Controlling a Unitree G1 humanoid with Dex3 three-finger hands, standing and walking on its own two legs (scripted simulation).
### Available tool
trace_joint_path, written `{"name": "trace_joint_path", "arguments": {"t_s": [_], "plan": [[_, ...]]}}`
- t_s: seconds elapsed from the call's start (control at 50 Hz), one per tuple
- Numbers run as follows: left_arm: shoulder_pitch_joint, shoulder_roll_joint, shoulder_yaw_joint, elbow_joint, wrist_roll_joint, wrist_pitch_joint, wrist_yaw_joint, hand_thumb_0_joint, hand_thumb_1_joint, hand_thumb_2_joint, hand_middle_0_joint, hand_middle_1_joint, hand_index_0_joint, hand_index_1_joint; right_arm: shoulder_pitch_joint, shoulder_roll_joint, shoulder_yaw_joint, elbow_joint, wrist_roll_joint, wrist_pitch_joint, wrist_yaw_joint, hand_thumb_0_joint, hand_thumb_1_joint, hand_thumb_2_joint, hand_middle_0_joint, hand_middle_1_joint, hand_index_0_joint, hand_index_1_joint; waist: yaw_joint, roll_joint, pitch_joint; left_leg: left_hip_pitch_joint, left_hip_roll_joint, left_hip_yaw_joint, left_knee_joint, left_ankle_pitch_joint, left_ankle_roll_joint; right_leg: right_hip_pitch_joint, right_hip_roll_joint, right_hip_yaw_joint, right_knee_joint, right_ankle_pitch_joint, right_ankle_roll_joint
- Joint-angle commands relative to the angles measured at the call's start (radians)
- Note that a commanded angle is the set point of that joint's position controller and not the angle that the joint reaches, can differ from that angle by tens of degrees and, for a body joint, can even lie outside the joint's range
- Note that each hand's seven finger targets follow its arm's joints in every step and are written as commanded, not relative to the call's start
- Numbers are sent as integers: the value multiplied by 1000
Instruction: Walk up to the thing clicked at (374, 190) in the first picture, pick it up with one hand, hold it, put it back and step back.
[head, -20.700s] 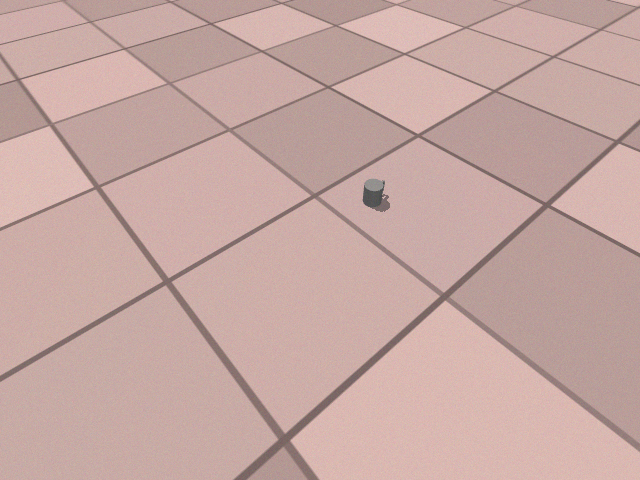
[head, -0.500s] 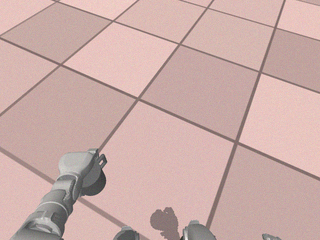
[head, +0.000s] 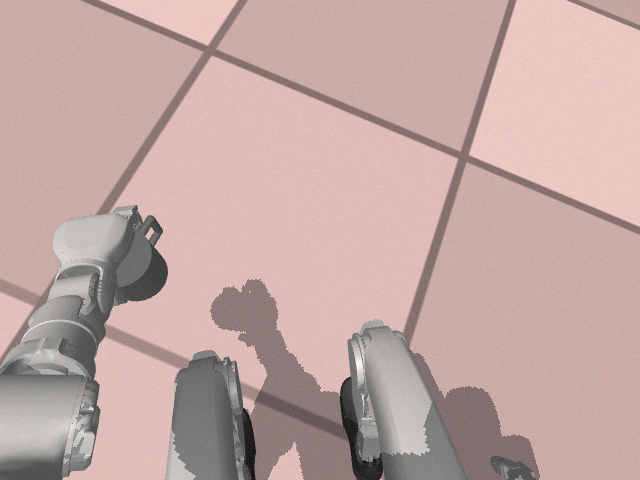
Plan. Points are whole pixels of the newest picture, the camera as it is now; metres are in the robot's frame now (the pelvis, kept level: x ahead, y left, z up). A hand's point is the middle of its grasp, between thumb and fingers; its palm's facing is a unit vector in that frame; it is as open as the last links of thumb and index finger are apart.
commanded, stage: crouch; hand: left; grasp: from above
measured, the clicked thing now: (135, 256) +0.45 +0.21 -0.20
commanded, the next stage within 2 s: lower in 0.98 s
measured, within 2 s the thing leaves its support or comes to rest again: rests again in 1.78 s
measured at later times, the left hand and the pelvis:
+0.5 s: hand (134, 265) +0.46 +0.24 -0.27, palm faces -0.47 -0.02 -0.88, open 11.4 cm; pelvis -0.01 +0.00 -0.09, yaw -2 degrees
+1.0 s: hand (144, 262) +0.48 +0.24 -0.32, palm faces -0.47 -0.02 -0.88, open 11.3 cm; pelvis -0.02 +0.00 -0.14, yaw -3 degrees
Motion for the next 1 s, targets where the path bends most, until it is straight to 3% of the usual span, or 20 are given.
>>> {"name": "trace_joint_path", "arguments": {"t_s": [0.0, 0.04, 0.08, 0.12, 0.14, 0.2, 0.24, 0.26, 0.28, 0.32, 0.38, 0.56, 0.64, 0.68, 0.7, 0.78, 0.8, 0.86, 0.92, 0.98], "plan": [[-442, 285, 61, -193, 13, -19, 72, 0, 511, 1128, -865, -1051, -887, -1030, 196, -230, -80, -35, -13, -33, 4, 0, -911, -903, 199, 299, 199, 299, -10, 191, -722, 504, -31, -12, -152, 266, -1, 260, 37, -45, -127, 229, -66], [-448, 313, 77, -181, 22, -20, 83, 0, 513, 1143, -875, -1033, -890, -1019, 193, -233, -80, -36, -18, -35, 12, 0, -908, -903, 199, 299, 200, 299, -10, 199, -727, 473, -32, -8, -125, 250, -2, 245, 39, -48, -101, 220, -67], [-453, 293, 70, -172, 29, -18, 81, 0, 544, 1183, -900, -1058, -914, -1046, 200, -236, -78, -31, -25, -36, 23, 0, -911, -904, 199, 299, 200, 299, -17, 221, -740, 501, -28, -11, -89, 306, -5, 203, 36, -52, -70, 245, -67], [-480, 318, 83, -165, 32, -17, 84, 0, 547, 1165, -905, -1037, -917, -1026, 199, -242, -79, -33, -29, -37, 30, 0, -912, -904, 199, 299, 199, 299, -22, 234, -734, 472, -28, -9, -62, 312, -5, 183, 37, -55, -41, 255, -66], [-471, 290, 70, -163, 32, -15, 82, 0, 551, 1174, -907, -1048, -920, -1036, 201, -237, -75, -37, -31, -38, 36, 0, -914, -905, 199, 299, 199, 299, -27, 242, -733, 478, -27, -10, -52, 324, -6, 181, 36, -57, -32, 262, -67], [-502, 326, 87, -143, 37, -14, 83, 0, 540, 1176, -902, -1047, -913, -1037, 203, -242, -71, -36, -35, -37, 46, 0, -915, -905, 199, 299, 199, 299, -34, 237, -725, 419, -26, 1, -5, 325, -1, 179, 41, -56, 0, 281, -64], [-510, 346, 94, -127, 37, -15, 80, 0, 532, 1175, -891, -1051, -903, -1039, 203, -252, -72, -39, -37, -39, 53, 0, -914, -905, 199, 299, 199, 299, -42, 231, -706, 385, -24, 1, 16, 309, 0, 160, 38, -59, 19, 278, -61], [-500, 328, 79, -103, 36, -16, 76, 0, 521, 1153, -887, -1032, -898, -1021, 193, -248, -67, -40, -36, -36, 55, 0, -915, -905, 199, 299, 199, 299, -42, 228, -692, 344, -27, 7, 24, 286, 2, 157, 44, -59, 28, 265, -62], [-521, 363, 95, -105, 41, -19, 75, 0, 509, 1155, -885, -1026, -894, -1018, 192, -254, -67, -39, -38, -36, 55, 0, -916, -905, 199, 299, 199, 299, -42, 229, -688, 325, -26, 13, 41, 276, 6, 156, 45, -55, 30, 264, -59], [-504, 375, 102, -92, 43, -20, 72, 0, 520, 1119, -870, -1041, -891, -1020, 189, -252, -64, -47, -36, -35, 60, 0, -915, -904, 199, 299, 200, 299, -34, 230, -680, 306, -29, 11, 45, 255, 3, 138, 42, -60, 55, 241, -61], [-529, 350, 92, -75, 41, -22, 66, 0, 536, 1127, -888, -1033, -905, -1016, 196, -261, -67, -45, -39, -34, 66, 0, -913, -904, 199, 299, 199, 299, -55, 246, -649, 312, -25, -2, 55, 230, -3, 81, 41, -71, 79, 214, -64], [-581, 443, 121, -52, 52, -49, 60, 0, 539, 1099, -887, -1023, -906, -1004, 208, -282, -54, -34, -45, -28, 77, 0, -916, -905, 199, 300, 199, 300, -66, 250, -673, 232, -31, 12, 133, 218, 4, 63, 46, -72, 141, 218, -60], [-625, 439, 110, -41, 61, -59, 65, 0, 540, 1119, -900, -1014, -911, -1002, 211, -286, -45, -27, -51, -27, 79, 0, -916, -905, 199, 300, 199, 300, -82, 272, -658, 210, -28, 7, 157, 193, 3, 11, 46, -80, 173, 194, -64], [-618, 470, 131, 1, 69, -59, 71, 0, 536, 1097, -889, -1007, -904, -992, 217, -294, -43, -26, -53, -30, 80, 0, -914, -904, 200, 300, 200, 300, -82, 279, -615, 199, -30, 3, 156, 158, 2, -26, 39, -82, 180, 164, -64], [-621, 445, 116, -8, 64, -62, 72, 0, 538, 1103, -894, -1009, -907, -995, 213, -286, -38, -25, -58, -31, 82, 0, -914, -904, 200, 300, 199, 300, -87, 283, -615, 178, -30, 10, 166, 152, 3, -13, 43, -83, 179, 160, -63], [-631, 488, 127, 14, 66, -64, 75, 0, 543, 1081, -899, -998, -913, -983, 220, -297, -26, -26, -61, -31, 86, 0, -916, -904, 200, 300, 199, 300, -92, 257, -634, 146, -33, 15, 196, 160, 11, 14, 45, -84, 193, 175, -58], [-628, 487, 123, 16, 68, -64, 75, 0, 536, 1110, -904, -999, -911, -992, 221, -299, -24, -21, -59, -31, 86, 0, -916, -905, 200, 300, 199, 300, -85, 265, -647, 144, -32, 15, 202, 167, 9, 5, 46, -86, 205, 180, -60], [-658, 497, 123, 22, 71, -66, 72, 0, 578, 1108, -935, -1000, -943, -992, 229, -301, -12, -23, -64, -31, 89, 0, -918, -906, 199, 300, 199, 300, -106, 263, -616, 126, -32, 13, 220, 170, 13, 3, 48, -89, 207, 189, -57], [-635, 493, 115, 41, 69, -65, 72, 0, 587, 1091, -945, -993, -953, -984, 226, -300, -5, -18, -64, -31, 91, 0, -920, -906, 199, 300, 199, 300, -96, 264, -595, 93, -31, 17, 232, 158, 14, -7, 51, -91, 217, 180, -57], [-642, 498, 115, 17, 75, -63, 70, 0, 603, 1124, -966, -993, -968, -991, 231, -309, -4, -24, -64, -28, 94, 0, -920, -907, 199, 300, 199, 300, -102, 292, -632, 126, -29, 9, 238, 185, 7, -8, 52, -98, 237, 200, -60]]}}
